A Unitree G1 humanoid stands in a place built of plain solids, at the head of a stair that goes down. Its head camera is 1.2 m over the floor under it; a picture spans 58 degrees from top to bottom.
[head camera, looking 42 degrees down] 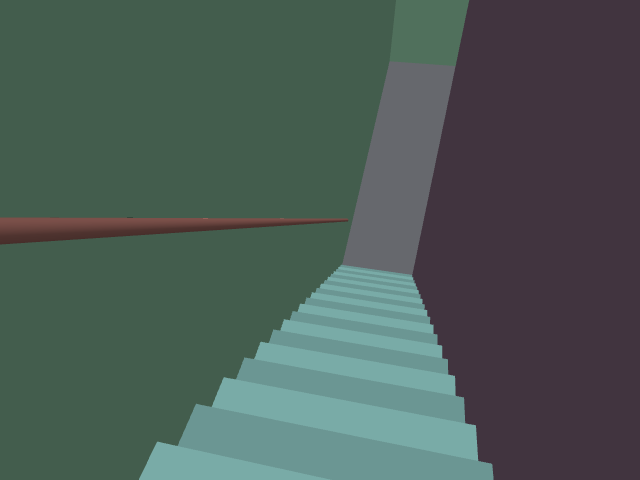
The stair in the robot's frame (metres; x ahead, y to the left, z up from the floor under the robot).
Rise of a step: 0.17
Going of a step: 0.22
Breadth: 1.07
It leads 12 degrees to the right of straight ahead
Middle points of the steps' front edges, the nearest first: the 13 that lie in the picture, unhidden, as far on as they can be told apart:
0.69 -0.06 -0.35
0.91 -0.10 -0.52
1.12 -0.15 -0.69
1.33 -0.19 -0.87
1.54 -0.23 -1.04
1.76 -0.28 -1.21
1.97 -0.32 -1.39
2.18 -0.36 -1.56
2.39 -0.41 -1.73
2.61 -0.45 -1.91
2.82 -0.49 -2.08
3.03 -0.54 -2.25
3.24 -0.58 -2.43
